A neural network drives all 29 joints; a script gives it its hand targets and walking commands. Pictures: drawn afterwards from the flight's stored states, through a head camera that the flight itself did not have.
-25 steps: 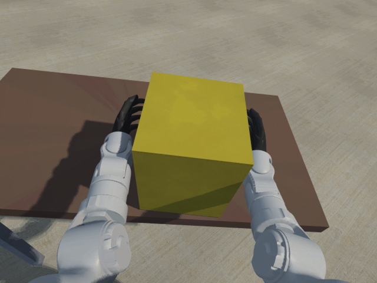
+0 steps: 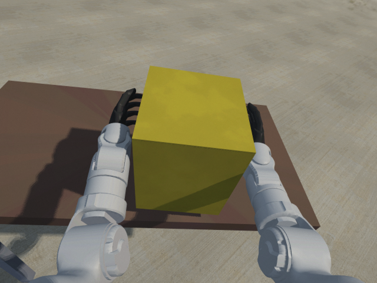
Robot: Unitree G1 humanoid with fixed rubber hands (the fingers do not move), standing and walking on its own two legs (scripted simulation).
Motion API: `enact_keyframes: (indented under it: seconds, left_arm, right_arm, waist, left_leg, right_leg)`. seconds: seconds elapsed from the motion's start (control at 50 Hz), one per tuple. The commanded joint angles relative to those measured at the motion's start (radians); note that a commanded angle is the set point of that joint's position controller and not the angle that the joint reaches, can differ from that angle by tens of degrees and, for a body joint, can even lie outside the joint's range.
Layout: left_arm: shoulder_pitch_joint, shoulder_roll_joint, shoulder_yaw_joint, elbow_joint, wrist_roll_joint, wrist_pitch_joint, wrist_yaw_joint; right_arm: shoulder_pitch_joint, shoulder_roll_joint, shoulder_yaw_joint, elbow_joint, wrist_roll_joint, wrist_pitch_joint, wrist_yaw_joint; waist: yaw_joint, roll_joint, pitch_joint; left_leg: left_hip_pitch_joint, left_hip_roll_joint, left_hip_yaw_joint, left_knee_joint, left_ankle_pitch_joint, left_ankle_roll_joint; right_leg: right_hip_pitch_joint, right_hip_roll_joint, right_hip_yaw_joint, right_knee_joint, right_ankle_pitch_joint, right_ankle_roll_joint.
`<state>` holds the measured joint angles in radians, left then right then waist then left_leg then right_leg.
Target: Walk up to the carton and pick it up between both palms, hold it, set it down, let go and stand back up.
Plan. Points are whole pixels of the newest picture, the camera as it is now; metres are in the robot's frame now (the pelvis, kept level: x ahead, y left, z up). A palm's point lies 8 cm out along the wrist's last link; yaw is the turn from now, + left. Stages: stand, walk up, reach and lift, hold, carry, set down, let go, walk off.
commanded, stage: reach and lift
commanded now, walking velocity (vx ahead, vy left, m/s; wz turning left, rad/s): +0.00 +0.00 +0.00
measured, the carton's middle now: (186, 145) +0.40 +0.00 +0.10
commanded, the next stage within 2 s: none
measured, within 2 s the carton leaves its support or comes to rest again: neither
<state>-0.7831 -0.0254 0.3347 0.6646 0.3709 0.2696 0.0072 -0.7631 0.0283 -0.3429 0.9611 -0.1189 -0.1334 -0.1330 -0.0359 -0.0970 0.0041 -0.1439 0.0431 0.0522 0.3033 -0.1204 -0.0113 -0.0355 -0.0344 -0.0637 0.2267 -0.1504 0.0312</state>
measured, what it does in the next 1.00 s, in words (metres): stands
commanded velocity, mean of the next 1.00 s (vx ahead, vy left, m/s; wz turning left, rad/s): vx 0.00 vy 0.00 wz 0.00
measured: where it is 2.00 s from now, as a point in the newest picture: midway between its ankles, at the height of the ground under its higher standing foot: outside the picture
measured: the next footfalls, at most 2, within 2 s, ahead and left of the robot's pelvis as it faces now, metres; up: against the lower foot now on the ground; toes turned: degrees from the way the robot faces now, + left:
none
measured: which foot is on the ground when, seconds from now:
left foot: down 0.00-1.00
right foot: down 0.00-1.00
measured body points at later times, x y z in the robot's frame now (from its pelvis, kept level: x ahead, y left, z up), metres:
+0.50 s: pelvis -0.01 -0.01 +0.00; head -0.04 +0.03 +0.45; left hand +0.40 +0.14 +0.17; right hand +0.39 -0.16 +0.18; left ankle +0.03 +0.12 -0.75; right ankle -0.02 -0.14 -0.75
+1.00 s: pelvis -0.02 -0.01 +0.00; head -0.06 +0.04 +0.44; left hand +0.38 +0.15 +0.21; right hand +0.39 -0.15 +0.23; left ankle +0.03 +0.12 -0.75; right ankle -0.02 -0.14 -0.75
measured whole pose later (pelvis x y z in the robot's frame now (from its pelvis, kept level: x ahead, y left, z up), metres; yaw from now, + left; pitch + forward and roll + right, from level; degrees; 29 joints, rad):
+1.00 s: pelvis -0.02 -0.01 +0.00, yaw +1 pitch -7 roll -1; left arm -0.77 0.00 0.29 0.31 0.33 0.71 0.00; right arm -0.89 -0.07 -0.08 0.77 0.19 0.26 -0.17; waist -0.10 -0.09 0.00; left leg -0.09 0.04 0.03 0.33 -0.12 -0.01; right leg 0.02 -0.03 -0.08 0.27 -0.17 0.02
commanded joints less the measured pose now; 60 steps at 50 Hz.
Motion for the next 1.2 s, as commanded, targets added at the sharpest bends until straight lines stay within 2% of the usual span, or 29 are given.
enact_keyframes:
  seconds: [0.0, 0.04, 0.14, 0.2, 0.26, 0.28, 0.34, 0.4, 0.42, 0.52, 0.54, 0.56, 0.62, 0.64, 0.68, 0.7, 0.72, 0.76, 0.82, 0.84, 0.88, 0.94, 0.96, 0.98, 1.06, 1.08, 1.12, 1.16, 1.18]
  left_arm:
    - [-0.580, -0.565, -0.334, -0.167, -0.077, 0.001, -0.143]
    - [-0.623, -0.580, -0.344, -0.160, -0.076, 0.031, -0.150]
    - [-0.591, -0.533, -0.318, -0.154, -0.055, 0.060, -0.164]
    - [-0.598, -0.536, -0.306, -0.220, -0.073, 0.078, -0.163]
    - [-0.644, -0.518, -0.307, -0.236, -0.077, 0.107, -0.164]
    - [-0.605, -0.517, -0.333, -0.239, -0.081, 0.122, -0.163]
    - [-0.623, -0.533, -0.333, -0.255, -0.095, 0.140, -0.166]
    - [-0.621, -0.534, -0.343, -0.259, -0.119, 0.170, -0.158]
    - [-0.612, -0.515, -0.319, -0.253, -0.106, 0.183, -0.155]
    - [-0.655, -0.537, -0.390, -0.395, -0.144, 0.212, -0.157]
    - [-0.601, -0.539, -0.404, -0.362, -0.142, 0.229, -0.154]
    - [-0.634, -0.537, -0.394, -0.342, -0.147, 0.241, -0.152]
    - [-0.667, -0.533, -0.397, -0.417, -0.149, 0.254, -0.147]
    - [-0.623, -0.504, -0.375, -0.370, -0.148, 0.267, -0.150]
    - [-0.673, -0.528, -0.397, -0.404, -0.181, 0.285, -0.151]
    - [-0.669, -0.526, -0.395, -0.399, -0.156, 0.290, -0.149]
    - [-0.694, -0.527, -0.417, -0.416, -0.172, 0.297, -0.143]
    - [-0.664, -0.529, -0.429, -0.431, -0.170, 0.321, -0.142]
    - [-0.695, -0.553, -0.445, -0.441, -0.191, 0.334, -0.140]
    - [-0.686, -0.526, -0.421, -0.465, -0.178, 0.333, -0.136]
    - [-0.668, -0.561, -0.484, -0.496, -0.222, 0.351, -0.133]
    - [-0.658, -0.535, -0.461, -0.476, -0.188, 0.382, -0.135]
    - [-0.643, -0.503, -0.413, -0.412, -0.159, 0.393, -0.141]
    - [-0.647, -0.514, -0.409, -0.434, -0.157, 0.400, -0.143]
    - [-0.763, -0.546, -0.492, -0.566, -0.237, 0.389, -0.122]
    - [-0.796, -0.528, -0.491, -0.538, -0.237, 0.389, -0.126]
    - [-0.772, -0.494, -0.416, -0.451, -0.186, 0.403, -0.125]
    - [-0.770, -0.496, -0.400, -0.427, -0.190, 0.403, -0.129]
    - [-0.782, -0.523, -0.429, -0.503, -0.212, 0.402, -0.125]
  right_arm:
    - [-0.713, 0.431, 0.352, -0.228, 0.052, -0.034, 0.118]
    - [-0.757, 0.399, 0.340, -0.232, 0.069, -0.017, 0.121]
    - [-0.780, 0.413, 0.363, -0.290, 0.090, 0.017, 0.108]
    - [-0.814, 0.430, 0.390, -0.323, 0.111, 0.029, 0.103]
    - [-0.795, 0.415, 0.371, -0.287, 0.115, 0.055, 0.107]
    - [-0.755, 0.406, 0.370, -0.281, 0.129, 0.071, 0.099]
    - [-0.824, 0.446, 0.410, -0.341, 0.139, 0.088, 0.093]
    - [-0.849, 0.429, 0.413, -0.375, 0.160, 0.105, 0.089]
    - [-0.890, 0.434, 0.463, -0.398, 0.192, 0.122, 0.094]
    - [-0.814, 0.454, 0.459, -0.383, 0.221, 0.168, 0.071]
    - [-0.840, 0.439, 0.487, -0.437, 0.238, 0.175, 0.068]
    - [-0.816, 0.428, 0.453, -0.359, 0.232, 0.203, 0.068]
    - [-0.819, 0.452, 0.478, -0.381, 0.251, 0.230, 0.072]
    - [-0.866, 0.466, 0.507, -0.432, 0.267, 0.235, 0.069]
    - [-0.868, 0.443, 0.479, -0.426, 0.272, 0.250, 0.064]
    - [-0.884, 0.459, 0.497, -0.422, 0.279, 0.260, 0.068]
    - [-0.825, 0.443, 0.473, -0.368, 0.279, 0.274, 0.070]
    - [-0.869, 0.427, 0.495, -0.413, 0.304, 0.284, 0.072]
    - [-0.891, 0.428, 0.484, -0.441, 0.313, 0.298, 0.066]
    - [-0.898, 0.456, 0.517, -0.440, 0.320, 0.307, 0.065]
    - [-0.886, 0.417, 0.531, -0.479, 0.356, 0.321, 0.058]
    - [-0.875, 0.429, 0.551, -0.468, 0.383, 0.356, 0.054]
    - [-0.819, 0.412, 0.509, -0.362, 0.363, 0.381, 0.050]
    - [-0.914, 0.459, 0.571, -0.479, 0.400, 0.370, 0.059]
    - [-0.870, 0.438, 0.540, -0.422, 0.430, 0.403, 0.059]
    - [-0.942, 0.463, 0.567, -0.503, 0.430, 0.396, 0.057]
    - [-0.885, 0.450, 0.516, -0.368, 0.391, 0.429, 0.063]
    - [-0.982, 0.476, 0.541, -0.445, 0.410, 0.425, 0.062]
    - [-0.933, 0.480, 0.558, -0.440, 0.435, 0.430, 0.062]
  waist:
    - [-0.018, 0.097, -0.495]
    - [-0.038, 0.130, -0.433]
    - [-0.031, 0.125, -0.407]
    - [-0.004, 0.069, -0.448]
    - [-0.018, 0.101, -0.425]
    - [-0.047, 0.124, -0.387]
    - [-0.034, 0.059, -0.408]
    - [-0.032, 0.080, -0.448]
    - [0.007, 0.065, -0.437]
    - [-0.053, 0.116, -0.462]
    - [-0.056, 0.115, -0.460]
    - [-0.072, 0.129, -0.428]
    - [-0.061, 0.120, -0.429]
    - [-0.032, 0.092, -0.441]
    - [-0.062, 0.085, -0.419]
    - [-0.035, 0.085, -0.424]
    - [-0.077, 0.133, -0.392]
    - [-0.058, 0.148, -0.410]
    - [-0.085, 0.133, -0.456]
    - [-0.056, 0.115, -0.445]
    - [-0.104, 0.135, -0.513]
    - [-0.083, 0.149, -0.425]
    - [-0.084, 0.154, -0.319]
    - [-0.030, 0.115, -0.380]
    - [-0.098, 0.154, -0.434]
    - [-0.082, 0.152, -0.468]
    - [-0.070, 0.138, -0.354]
    - [-0.040, 0.107, -0.390]
    - [-0.061, 0.135, -0.471]
  left_leg:
    - [0.382, -0.042, 0.050, 0.048, 0.431, -0.038]
    - [0.348, -0.035, 0.034, 0.024, 0.312, -0.037]
    - [0.321, -0.070, 0.053, 0.017, 0.245, -0.013]
    - [0.335, -0.065, 0.053, 0.007, 0.259, -0.003]
    - [0.359, -0.063, 0.055, 0.006, 0.249, -0.008]
    - [0.347, -0.068, 0.052, 0.012, 0.246, -0.017]
    - [0.329, -0.070, 0.048, 0.003, 0.233, 0.010]
    - [0.340, -0.071, 0.036, 0.000, 0.218, 0.011]
    - [0.320, -0.072, 0.047, 0.007, 0.228, 0.016]
    - [0.347, -0.080, 0.027, 0.028, 0.294, -0.003]
    - [0.349, -0.077, 0.024, 0.030, 0.287, -0.001]
    - [0.335, -0.077, 0.023, 0.022, 0.215, -0.003]
    - [0.341, -0.075, 0.014, 0.018, 0.231, 0.009]
    - [0.318, -0.087, 0.023, 0.012, 0.196, 0.025]
    - [0.320, -0.070, 0.015, 0.009, 0.194, 0.014]
    - [0.310, -0.071, 0.011, 0.012, 0.189, 0.017]
    - [0.296, -0.077, 0.012, 0.013, 0.175, -0.001]
    - [0.328, -0.074, 0.009, 0.013, 0.183, -0.002]
    - [0.307, -0.071, 0.002, 0.018, 0.176, 0.002]
    - [0.325, -0.073, -0.001, 0.022, 0.200, 0.005]
    - [0.346, -0.064, -0.008, 0.037, 0.274, -0.014]
    - [0.313, -0.078, -0.009, 0.044, 0.262, -0.010]
    - [0.281, -0.071, -0.007, 0.021, 0.177, -0.003]
    - [0.272, -0.084, 0.001, 0.017, 0.167, 0.014]
    - [0.318, -0.060, -0.023, 0.024, 0.244, -0.030]
    - [0.296, -0.078, -0.017, 0.034, 0.191, -0.012]
    - [0.254, -0.078, -0.006, 0.003, 0.105, 0.003]
    - [0.254, -0.084, -0.005, 0.003, 0.101, 0.018]
    - [0.286, -0.081, -0.012, 0.014, 0.150, 0.005]
  right_leg:
    - [0.076, 0.081, -0.081, 0.009, 0.282, 0.024]
    - [0.015, 0.079, -0.084, 0.000, 0.147, 0.017]
    - [0.076, 0.069, -0.053, 0.003, 0.194, 0.029]
    - [0.095, 0.074, -0.055, 0.016, 0.219, 0.034]
    - [0.054, 0.075, -0.058, 0.006, 0.148, 0.026]
    - [0.061, 0.070, -0.059, 0.009, 0.170, 0.026]
    - [0.088, 0.069, -0.051, 0.010, 0.192, 0.038]
    - [0.066, 0.063, -0.044, 0.014, 0.177, 0.033]
    - [0.086, 0.072, -0.046, 0.021, 0.186, 0.035]
    - [0.091, 0.076, -0.045, 0.030, 0.238, 0.034]
    - [0.077, 0.078, -0.047, 0.020, 0.226, 0.036]
    - [0.045, 0.078, -0.045, 0.011, 0.141, 0.036]
    - [0.041, 0.078, -0.038, 0.013, 0.160, 0.034]
    - [0.058, 0.072, -0.037, 0.009, 0.140, 0.045]
    - [0.030, 0.081, -0.040, 0.012, 0.110, 0.035]
    - [0.034, 0.087, -0.041, 0.010, 0.096, 0.034]
    - [0.018, 0.083, -0.042, 0.010, 0.089, 0.026]
    - [0.006, 0.085, -0.038, -0.001, 0.071, 0.024]
    - [0.029, 0.081, -0.037, 0.012, 0.079, 0.026]
    - [0.027, 0.090, -0.039, 0.018, 0.101, 0.032]
    - [0.054, 0.097, -0.043, 0.037, 0.197, 0.029]
    - [0.051, 0.094, -0.032, 0.022, 0.171, 0.031]
    - [0.028, 0.086, -0.023, 0.006, 0.089, 0.027]
    - [0.044, 0.091, -0.034, 0.010, 0.076, 0.034]
    - [0.025, 0.111, -0.032, 0.033, 0.130, 0.026]
    - [0.024, 0.100, -0.032, 0.024, 0.099, 0.034]
    - [-0.006, 0.092, -0.025, 0.010, 0.024, 0.033]
    - [0.000, 0.088, -0.023, 0.006, 0.017, 0.041]
    - [0.021, 0.094, -0.014, 0.025, 0.077, 0.034]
